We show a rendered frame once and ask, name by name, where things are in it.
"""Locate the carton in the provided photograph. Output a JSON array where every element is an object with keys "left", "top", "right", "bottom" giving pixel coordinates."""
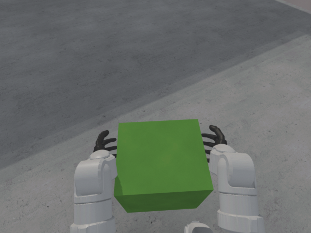
[{"left": 114, "top": 119, "right": 214, "bottom": 213}]

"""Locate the robot right hand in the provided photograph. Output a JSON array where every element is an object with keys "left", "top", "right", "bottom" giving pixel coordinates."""
[{"left": 201, "top": 125, "right": 227, "bottom": 163}]

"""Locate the left robot forearm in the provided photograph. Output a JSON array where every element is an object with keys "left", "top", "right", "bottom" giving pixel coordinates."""
[{"left": 70, "top": 150, "right": 118, "bottom": 233}]

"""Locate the robot left hand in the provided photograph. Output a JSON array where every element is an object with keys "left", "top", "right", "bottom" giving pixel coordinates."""
[{"left": 93, "top": 130, "right": 117, "bottom": 158}]

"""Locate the right robot forearm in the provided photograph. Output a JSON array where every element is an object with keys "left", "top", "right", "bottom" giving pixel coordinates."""
[{"left": 209, "top": 144, "right": 265, "bottom": 233}]

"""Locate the robot right thigh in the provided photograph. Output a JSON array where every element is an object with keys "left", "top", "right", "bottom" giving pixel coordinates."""
[{"left": 184, "top": 222, "right": 214, "bottom": 233}]

